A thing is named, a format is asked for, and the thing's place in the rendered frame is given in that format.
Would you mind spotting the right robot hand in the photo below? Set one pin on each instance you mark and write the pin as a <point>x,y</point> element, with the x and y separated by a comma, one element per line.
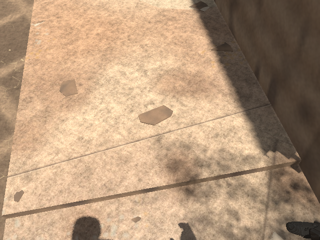
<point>306,230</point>

